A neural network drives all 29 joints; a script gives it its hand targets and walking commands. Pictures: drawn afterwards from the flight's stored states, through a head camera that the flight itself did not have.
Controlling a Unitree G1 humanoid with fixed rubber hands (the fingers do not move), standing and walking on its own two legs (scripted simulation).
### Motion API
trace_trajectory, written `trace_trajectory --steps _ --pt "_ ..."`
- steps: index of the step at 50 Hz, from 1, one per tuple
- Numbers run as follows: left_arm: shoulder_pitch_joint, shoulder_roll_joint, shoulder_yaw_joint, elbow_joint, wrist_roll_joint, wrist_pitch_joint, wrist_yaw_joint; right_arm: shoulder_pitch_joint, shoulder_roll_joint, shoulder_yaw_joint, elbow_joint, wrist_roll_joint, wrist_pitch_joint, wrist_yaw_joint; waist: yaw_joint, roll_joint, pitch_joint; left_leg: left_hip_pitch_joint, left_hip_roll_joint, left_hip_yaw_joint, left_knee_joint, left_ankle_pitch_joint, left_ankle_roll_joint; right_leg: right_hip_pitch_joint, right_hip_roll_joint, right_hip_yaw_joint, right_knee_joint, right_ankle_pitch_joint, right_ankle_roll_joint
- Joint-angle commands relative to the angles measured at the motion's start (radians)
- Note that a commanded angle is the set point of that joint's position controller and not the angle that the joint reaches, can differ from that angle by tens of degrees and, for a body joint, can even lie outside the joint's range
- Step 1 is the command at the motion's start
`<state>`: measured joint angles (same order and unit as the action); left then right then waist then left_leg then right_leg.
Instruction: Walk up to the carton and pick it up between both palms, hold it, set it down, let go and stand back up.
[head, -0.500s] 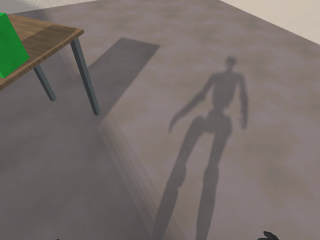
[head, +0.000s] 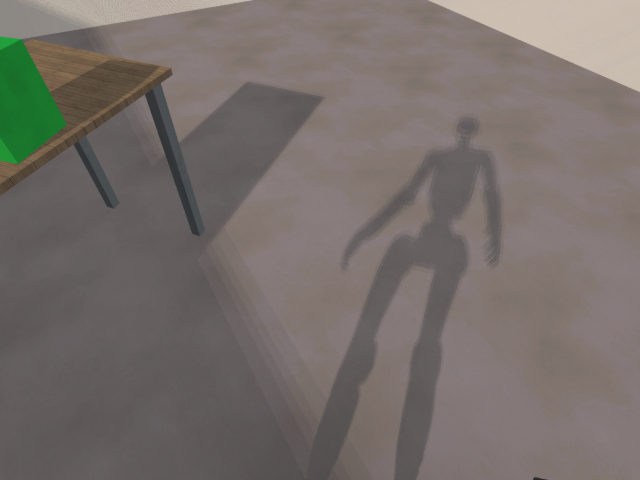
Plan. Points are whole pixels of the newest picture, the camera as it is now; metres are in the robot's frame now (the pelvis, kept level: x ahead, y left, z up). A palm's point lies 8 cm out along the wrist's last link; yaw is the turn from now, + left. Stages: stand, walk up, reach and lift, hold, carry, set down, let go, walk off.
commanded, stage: stand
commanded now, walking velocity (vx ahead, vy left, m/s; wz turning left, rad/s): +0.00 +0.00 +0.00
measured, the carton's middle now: out of the picture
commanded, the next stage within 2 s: walk up in 0.34 s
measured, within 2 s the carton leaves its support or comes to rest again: neither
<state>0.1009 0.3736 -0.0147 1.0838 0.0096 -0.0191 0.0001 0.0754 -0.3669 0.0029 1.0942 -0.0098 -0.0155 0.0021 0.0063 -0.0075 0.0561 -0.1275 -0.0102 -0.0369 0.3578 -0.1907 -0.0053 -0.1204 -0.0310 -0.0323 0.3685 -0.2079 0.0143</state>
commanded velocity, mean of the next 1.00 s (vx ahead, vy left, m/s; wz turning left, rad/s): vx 0.00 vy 0.00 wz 0.00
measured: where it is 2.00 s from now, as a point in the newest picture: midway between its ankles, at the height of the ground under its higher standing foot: (291, 405)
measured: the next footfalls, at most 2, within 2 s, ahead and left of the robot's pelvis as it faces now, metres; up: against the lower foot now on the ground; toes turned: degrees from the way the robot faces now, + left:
left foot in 0.84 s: +0.14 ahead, +0.20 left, +0.00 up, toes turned +21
right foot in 1.32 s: +0.46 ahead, +0.01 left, +0.00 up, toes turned +39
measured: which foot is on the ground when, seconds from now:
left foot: down 0.00-0.58, up 0.60-0.82, down 0.84-1.00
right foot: down 0.00-0.86, up 0.88-1.00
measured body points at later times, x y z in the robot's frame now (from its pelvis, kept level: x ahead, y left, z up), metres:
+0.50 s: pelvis +0.00 -0.01 +0.00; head +0.01 -0.01 +0.45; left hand +0.09 +0.30 -0.13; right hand +0.10 -0.32 -0.12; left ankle +0.00 +0.12 -0.75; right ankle +0.00 -0.13 -0.75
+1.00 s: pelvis +0.09 +0.06 -0.03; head +0.09 +0.12 +0.42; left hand +0.11 +0.42 -0.14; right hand +0.28 -0.23 -0.10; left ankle +0.10 +0.19 -0.75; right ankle +0.11 -0.09 -0.67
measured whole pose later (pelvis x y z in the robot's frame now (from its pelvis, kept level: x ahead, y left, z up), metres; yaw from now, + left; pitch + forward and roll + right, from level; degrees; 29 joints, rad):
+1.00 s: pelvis +0.09 +0.06 -0.03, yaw +23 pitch -4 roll +0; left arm 0.13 0.49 0.09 0.81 0.03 -0.02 -0.07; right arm 0.29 -0.41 -0.07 0.86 0.00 -0.02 0.05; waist -0.03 -0.12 0.12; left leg -0.31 -0.03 -0.03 0.68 -0.29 0.02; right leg -0.37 -0.07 0.00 1.16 -0.45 -0.04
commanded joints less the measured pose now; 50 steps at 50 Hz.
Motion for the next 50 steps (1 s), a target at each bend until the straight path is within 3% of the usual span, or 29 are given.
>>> trace_trajectory --steps 1,7,9,10,12,14,16,21,23,26,27,28,29,30,32,34,35,36,38,39,40,41,42,43,44,45,47,48,50 --pt "-0.06 0.185 0.033 -0.048 0.005 -0.016 0.008 -0.074 -0.175 -0.03 -0.057 -0.001 -0.014 -0.01 -0.002 0.001 -0.067 0.008 0.121 -0.079 -0.059 0.114 0.034 0.001 -0.105 0.107 -0.078 0.084 -0.045" --pt "-0.036 0.193 0.034 -0.035 -0.004 -0.02 0.007 -0.036 -0.188 -0.033 -0.044 -0.003 -0.015 -0.004 -0.008 -0.021 -0.061 0.023 0.122 -0.073 -0.056 0.199 0.031 0.002 -0.108 0.097 -0.068 0.141 -0.046" --pt "-0.032 0.199 0.036 -0.04 -0.01 -0.016 0.007 -0.045 -0.201 -0.038 -0.041 -0.004 -0.014 -0.005 0.004 0.02 -0.084 0.007 0.123 -0.075 -0.055 0.171 0.038 0.039 -0.108 0.109 -0.069 0.137 -0.045" --pt "-0.039 0.194 0.034 -0.038 -0.004 -0.019 0.008 -0.043 -0.174 -0.031 -0.046 0.0 -0.011 -0.005 -0.015 0.017 -0.077 0.013 0.122 -0.068 -0.056 0.16 0.034 0.021 -0.114 0.113 -0.072 0.145 -0.049" --pt "-0.034 0.189 0.032 -0.042 -0.004 -0.022 0.009 -0.056 -0.182 -0.029 -0.042 -0.005 -0.012 -0.006 0.008 -0.005 -0.07 0.002 0.124 -0.071 -0.07 0.168 0.031 0.038 -0.1 0.093 -0.064 0.118 -0.04" --pt "-0.031 0.199 0.035 -0.038 -0.005 -0.014 0.01 -0.054 -0.2 -0.033 -0.042 0.001 -0.008 -0.009 0.002 0.022 -0.046 0.002 0.118 -0.063 -0.063 0.156 0.025 0.006 -0.1 0.102 -0.079 0.113 -0.045" --pt "-0.037 0.195 0.039 -0.037 -0.001 -0.016 0.006 -0.038 -0.21 -0.04 -0.039 0.004 -0.011 -0.01 -0.008 0.005 -0.059 0.006 0.12 -0.067 -0.07 0.138 0.024 0.013 -0.1 0.102 -0.08 0.091 -0.038" --pt "-0.035 0.186 0.034 -0.044 -0.007 -0.015 0.006 -0.054 -0.194 -0.032 -0.044 0.001 -0.013 -0.011 0.006 0.001 -0.069 0.015 0.128 -0.069 -0.065 0.146 0.034 0.02 -0.102 0.113 -0.088 0.115 -0.043" --pt "-0.055 0.19 0.035 -0.04 -0.002 -0.013 0.01 -0.024 -0.194 -0.033 -0.037 -0.002 -0.01 -0.01 -0.017 0.005 -0.068 0.03 0.125 -0.066 -0.074 0.131 0.029 0.001 -0.105 0.117 -0.086 0.113 -0.046" --pt "-0.031 0.2 0.037 -0.03 -0.011 -0.014 0.011 -0.021 -0.203 -0.035 -0.031 -0.004 -0.008 -0.007 -0.005 0.006 -0.044 0.012 0.124 -0.063 -0.076 0.154 0.029 0.01 -0.104 0.109 -0.085 0.122 -0.044" --pt "0.058 0.329 0.153 -0.097 0.006 -0.032 -0.014 -0.002 -0.308 -0.095 -0.106 0.005 0.009 0.03 0.088 -0.001 -0.04 -0.314 0.066 -0.167 0.057 -0.2 0.08 0.265 -0.038 0.033 0.03 -0.284 -0.066" --pt "0.157 0.348 0.161 -0.074 0.019 -0.036 -0.016 -0.074 -0.271 -0.082 -0.149 0.002 0.018 0.044 0.135 -0.066 0.009 -0.565 0.031 -0.104 0.129 -0.327 0.056 0.409 -0.146 0.147 -0.077 -0.454 -0.106" --pt "0.159 0.373 0.178 -0.095 0.035 -0.045 -0.011 -0.142 -0.213 -0.073 -0.204 -0.019 0.024 0.053 0.166 -0.256 0.017 -0.623 0.025 0.011 0.418 -0.235 0.039 0.367 -0.371 0.319 -0.23 -0.45 -0.175" --pt "0.112 0.354 0.184 -0.132 0.033 -0.047 -0.014 -0.139 -0.228 -0.082 -0.216 -0.037 0.022 0.06 0.146 -0.182 0.01 -0.588 0.126 -0.017 0.519 -0.262 0.03 0.236 -0.478 0.331 -0.249 -0.394 -0.236" --pt "0.022 0.311 0.179 -0.2 0.036 -0.048 -0.025 -0.059 -0.252 -0.104 -0.228 -0.032 0.019 0.076 0.077 -0.086 0.028 -0.511 0.172 -0.034 0.56 -0.213 0.005 0.123 -0.455 0.252 -0.256 -0.341 -0.242" --pt "-0.007 0.312 0.184 -0.234 0.031 -0.052 -0.031 -0.006 -0.246 -0.113 -0.237 -0.011 0.016 0.099 0.039 -0.085 0.011 -0.453 0.193 -0.021 0.482 -0.181 0.003 0.13 -0.391 0.104 -0.207 -0.227 -0.221" --pt "-0.02 0.3 0.182 -0.256 0.037 -0.054 -0.033 0.007 -0.242 -0.112 -0.239 -0.002 0.018 0.108 0.034 -0.07 0.007 -0.398 0.168 0.029 0.47 -0.163 0.0 0.105 -0.344 0.022 -0.19 -0.155 -0.214" --pt "-0.036 0.31 0.186 -0.265 0.034 -0.053 -0.037 0.023 -0.222 -0.111 -0.248 0.0 0.017 0.113 0.024 -0.126 0.02 -0.359 0.183 0.04 0.396 -0.152 0.006 0.075 -0.336 -0.023 -0.163 -0.135 -0.207" --pt "-0.082 0.296 0.189 -0.303 0.041 -0.049 -0.047 0.097 -0.213 -0.116 -0.243 0.003 0.015 0.114 -0.019 -0.137 0.005 -0.197 0.154 0.102 0.316 -0.097 0.01 -0.033 -0.287 -0.118 -0.072 -0.095 -0.177" --pt "-0.073 0.294 0.188 -0.305 0.041 -0.039 -0.05 0.129 -0.219 -0.118 -0.239 0.002 0.01 0.111 -0.019 -0.156 0.005 -0.139 0.111 0.145 0.291 -0.08 0.009 -0.078 -0.242 -0.157 -0.01 -0.11 -0.16" --pt "-0.095 0.291 0.189 -0.323 0.04 -0.034 -0.049 0.207 -0.224 -0.129 -0.225 0.008 0.006 0.104 -0.06 -0.122 -0.03 -0.037 0.083 0.185 0.254 -0.042 0.012 -0.118 -0.219 -0.195 0.109 -0.121 -0.151" --pt "-0.062 0.253 0.179 -0.326 0.044 -0.022 -0.049 0.298 -0.249 -0.146 -0.189 0.009 -0.001 0.089 -0.088 0.029 -0.099 0.094 0.01 0.186 0.234 -0.123 0.037 -0.152 -0.166 -0.233 0.354 -0.035 -0.138" --pt "-0.043 0.205 0.161 -0.348 0.041 -0.018 -0.053 0.437 -0.297 -0.166 -0.165 0.005 -0.009 0.068 -0.168 0.225 -0.116 0.236 0.026 0.037 0.151 -0.164 0.092 -0.318 -0.13 -0.221 0.639 -0.129 -0.099" --pt "-0.05 0.146 0.144 -0.402 0.022 -0.016 -0.068 0.471 -0.431 -0.186 -0.189 -0.009 -0.01 0.043 -0.171 0.486 -0.057 0.249 0.255 -0.535 -0.099 -0.382 0.195 -0.592 0.05 -0.177 0.873 -0.425 -0.037" --pt "-0.058 0.237 0.138 -0.414 0.023 -0.017 -0.071 0.351 -0.449 -0.17 -0.256 0.011 -0.012 0.045 -0.12 0.331 -0.02 0.121 0.377 -0.859 -0.24 -0.482 0.331 -0.602 0.018 0.046 0.9 -0.412 -0.044" --pt "-0.039 0.314 0.155 -0.391 0.023 -0.023 -0.069 0.279 -0.458 -0.181 -0.286 0.023 -0.013 0.042 -0.091 0.196 0.004 0.055 0.385 -0.793 -0.241 -0.601 0.333 -0.583 -0.037 0.098 0.902 -0.354 -0.05" --pt "0.051 0.303 0.151 -0.338 0.019 -0.018 -0.07 0.191 -0.382 -0.16 -0.306 0.015 -0.027 0.024 -0.012 0.068 0.036 -0.013 0.28 -0.527 -0.114 -0.446 0.238 -0.52 -0.091 0.124 0.842 -0.223 -0.062" --pt "0.08 0.295 0.149 -0.324 0.019 -0.012 -0.071 0.191 -0.369 -0.153 -0.315 0.013 -0.039 0.019 -0.001 0.111 0.023 -0.1 0.221 -0.451 -0.106 -0.394 0.214 -0.441 -0.094 0.112 0.789 -0.173 -0.059" --pt "0.111 0.291 0.152 -0.329 0.025 0.003 -0.074 0.213 -0.33 -0.134 -0.34 0.01 -0.056 0.016 0.01 0.16 0.031 -0.217 0.174 -0.393 -0.103 -0.371 0.214 -0.36 -0.065 0.08 0.696 -0.12 -0.041"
